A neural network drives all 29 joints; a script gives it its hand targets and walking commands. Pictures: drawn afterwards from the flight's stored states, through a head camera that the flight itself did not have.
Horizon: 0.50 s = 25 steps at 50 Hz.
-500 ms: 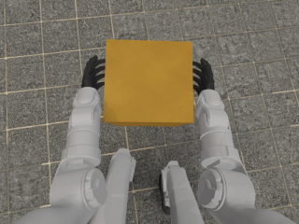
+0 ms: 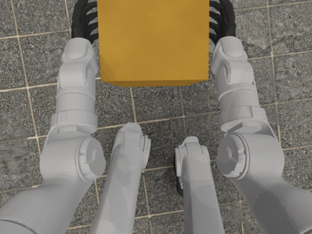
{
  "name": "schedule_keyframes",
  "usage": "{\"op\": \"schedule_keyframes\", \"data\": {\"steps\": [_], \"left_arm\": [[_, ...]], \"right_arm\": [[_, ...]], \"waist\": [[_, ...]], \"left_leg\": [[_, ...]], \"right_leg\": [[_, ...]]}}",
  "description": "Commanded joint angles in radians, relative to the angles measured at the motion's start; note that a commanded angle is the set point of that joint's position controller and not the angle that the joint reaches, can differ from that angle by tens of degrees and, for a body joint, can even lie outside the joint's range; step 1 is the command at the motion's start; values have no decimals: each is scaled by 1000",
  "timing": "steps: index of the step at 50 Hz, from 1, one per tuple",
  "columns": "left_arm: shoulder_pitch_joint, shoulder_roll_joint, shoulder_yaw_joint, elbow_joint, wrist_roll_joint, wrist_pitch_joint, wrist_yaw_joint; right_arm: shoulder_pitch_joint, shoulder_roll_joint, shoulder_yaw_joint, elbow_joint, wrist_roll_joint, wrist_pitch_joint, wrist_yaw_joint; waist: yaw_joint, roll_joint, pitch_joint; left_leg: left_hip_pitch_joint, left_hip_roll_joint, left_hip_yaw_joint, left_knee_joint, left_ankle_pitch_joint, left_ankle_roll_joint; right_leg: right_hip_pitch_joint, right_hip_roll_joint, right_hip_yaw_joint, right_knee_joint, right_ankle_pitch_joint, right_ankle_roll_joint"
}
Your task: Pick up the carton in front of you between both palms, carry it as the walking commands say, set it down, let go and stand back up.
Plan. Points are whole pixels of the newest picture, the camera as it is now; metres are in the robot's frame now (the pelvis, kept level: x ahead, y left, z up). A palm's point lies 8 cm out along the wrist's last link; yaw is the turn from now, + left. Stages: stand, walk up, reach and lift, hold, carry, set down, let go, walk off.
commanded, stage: set down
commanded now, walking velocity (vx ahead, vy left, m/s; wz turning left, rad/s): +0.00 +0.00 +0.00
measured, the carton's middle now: (153, 44) +0.51 +0.10 -0.20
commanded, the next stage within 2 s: none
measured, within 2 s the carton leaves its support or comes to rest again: rests again in 0.90 s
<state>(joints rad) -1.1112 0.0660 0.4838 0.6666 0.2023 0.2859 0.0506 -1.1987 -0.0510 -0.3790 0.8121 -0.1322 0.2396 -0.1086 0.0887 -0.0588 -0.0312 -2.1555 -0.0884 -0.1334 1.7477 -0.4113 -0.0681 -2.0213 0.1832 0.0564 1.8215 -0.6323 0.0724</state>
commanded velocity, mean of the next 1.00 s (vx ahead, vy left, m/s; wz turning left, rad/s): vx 0.00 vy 0.00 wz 0.00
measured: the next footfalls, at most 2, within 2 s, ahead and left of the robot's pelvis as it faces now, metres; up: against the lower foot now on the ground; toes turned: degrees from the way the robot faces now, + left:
none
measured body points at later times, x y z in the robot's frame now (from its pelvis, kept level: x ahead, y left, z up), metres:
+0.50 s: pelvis +0.00 +0.00 -0.08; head +0.37 +0.03 +0.17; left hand +0.50 +0.26 -0.25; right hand +0.57 -0.03 -0.25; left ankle +0.13 +0.13 -0.45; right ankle +0.07 -0.13 -0.45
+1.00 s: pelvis -0.01 -0.01 -0.09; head +0.37 +0.03 +0.15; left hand +0.49 +0.26 -0.28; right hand +0.57 -0.04 -0.28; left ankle +0.12 +0.13 -0.45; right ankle +0.07 -0.12 -0.45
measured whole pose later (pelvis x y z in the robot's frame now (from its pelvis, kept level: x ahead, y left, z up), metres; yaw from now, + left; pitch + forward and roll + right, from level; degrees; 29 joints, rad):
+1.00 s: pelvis -0.01 -0.01 -0.09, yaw -2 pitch +40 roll +0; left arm -1.35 0.24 0.50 0.90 0.12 0.23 -0.02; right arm -1.54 -0.21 -0.12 1.09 0.00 0.20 -0.15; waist 0.16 -0.07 0.33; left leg -2.28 0.01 -0.07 2.07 -0.49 -0.06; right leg -2.19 0.22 0.05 2.16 -0.68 0.06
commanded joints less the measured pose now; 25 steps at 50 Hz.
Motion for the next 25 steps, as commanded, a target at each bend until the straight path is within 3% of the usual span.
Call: {"op": "schedule_keyframes", "data": {"steps": [1, 14, 17, 21, 25], "left_arm": [[-649, -823, -474, 9, -106, -17, -210], [-825, -692, -447, 33, -161, -31, -236], [-867, -658, -422, 23, -177, -39, -256], [-862, -633, -415, 27, -203, -51, -274], [-814, -635, -391, 61, -206, -49, -291]], "right_arm": [[-625, 855, 409, -1, 89, -20, 202], [-805, 763, 432, 47, 158, -26, 187], [-830, 763, 449, 55, 165, -27, 181], [-869, 788, 518, 16, 205, -43, 166], [-845, 807, 543, 22, 213, -48, 156]], "waist": [[50, 68, -1095], [111, 26, -1046], [146, -49, -974], [185, -121, -986], [200, -163, -980]], "left_leg": [[941, -33, 199, -53, 296, 1], [853, -5, 229, 120, 325, 4], [715, -5, 232, 149, 338, 12], [701, 1, 228, 185, 420, 23], [641, 9, 230, 208, 439, 30]], "right_leg": [[185, 53, -146, -151, 185, -36], [151, 44, -156, 21, 186, -31], [177, 44, -151, 57, 218, -30], [236, 40, -141, 91, 308, -24], [275, 32, -128, 106, 375, -23]]}}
